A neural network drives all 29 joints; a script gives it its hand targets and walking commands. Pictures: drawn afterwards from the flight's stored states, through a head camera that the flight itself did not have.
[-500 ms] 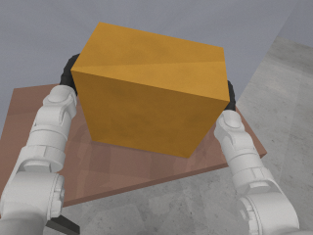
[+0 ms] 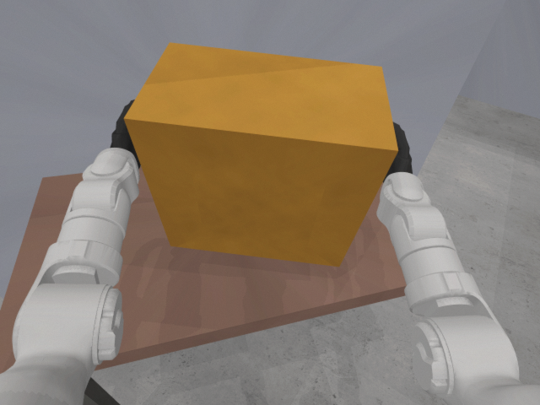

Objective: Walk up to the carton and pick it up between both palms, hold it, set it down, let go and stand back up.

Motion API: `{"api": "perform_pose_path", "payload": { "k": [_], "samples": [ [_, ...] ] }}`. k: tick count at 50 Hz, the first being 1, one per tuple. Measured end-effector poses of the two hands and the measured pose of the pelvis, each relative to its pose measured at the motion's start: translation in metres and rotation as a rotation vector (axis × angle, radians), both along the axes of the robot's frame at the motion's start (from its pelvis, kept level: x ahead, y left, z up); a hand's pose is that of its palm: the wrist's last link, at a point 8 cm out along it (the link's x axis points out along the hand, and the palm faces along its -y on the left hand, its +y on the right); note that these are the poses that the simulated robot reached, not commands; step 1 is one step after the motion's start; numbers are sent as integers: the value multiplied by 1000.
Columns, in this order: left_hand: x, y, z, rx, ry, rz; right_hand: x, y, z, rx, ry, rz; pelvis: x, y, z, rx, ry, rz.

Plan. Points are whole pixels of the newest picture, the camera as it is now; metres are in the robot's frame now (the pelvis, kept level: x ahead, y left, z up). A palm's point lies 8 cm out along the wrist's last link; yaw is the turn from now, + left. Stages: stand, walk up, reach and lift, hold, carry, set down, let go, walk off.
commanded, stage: reach and lift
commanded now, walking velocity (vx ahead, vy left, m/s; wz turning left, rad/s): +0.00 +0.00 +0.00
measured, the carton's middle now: (263, 167) +0.45 -0.03 +0.14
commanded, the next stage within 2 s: none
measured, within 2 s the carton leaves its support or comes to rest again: neither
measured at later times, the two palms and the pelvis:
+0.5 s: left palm (124, 137) +0.43 +0.16 +0.21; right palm (402, 162) +0.38 -0.23 +0.19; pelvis +0.00 +0.00 +0.00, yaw +0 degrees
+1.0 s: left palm (109, 139) +0.41 +0.17 +0.23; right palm (408, 144) +0.38 -0.22 +0.22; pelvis -0.02 +0.00 +0.00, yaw +0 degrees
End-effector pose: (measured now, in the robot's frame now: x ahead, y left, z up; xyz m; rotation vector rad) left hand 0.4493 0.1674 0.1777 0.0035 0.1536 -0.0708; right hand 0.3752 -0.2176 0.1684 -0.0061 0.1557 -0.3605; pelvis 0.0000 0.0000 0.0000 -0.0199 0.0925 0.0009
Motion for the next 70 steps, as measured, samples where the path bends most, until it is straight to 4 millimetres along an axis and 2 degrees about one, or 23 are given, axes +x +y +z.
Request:
{"api": "perform_pose_path", "payload": {
  "k": [16, 31, 44, 70],
  "samples": [
    [-6, -9, 17, 28, 32, 22, 4, -11, 5, 75, 3, 19, -2, -2, 0, 3, -4, 0],
    [-23, -1, 41, 39, 35, 67, 5, -5, 27, 105, 1, 61, -7, -3, 0, 4, -26, 0],
    [-37, 3, 46, 17, 52, 88, 0, -3, 45, 86, 4, 90, -15, -3, 0, 4, -37, 0],
    [-47, 11, 61, 6, 70, 120, 5, 3, 68, 109, 2, 132, -16, -3, 0, 4, -37, 0]
  ]
}}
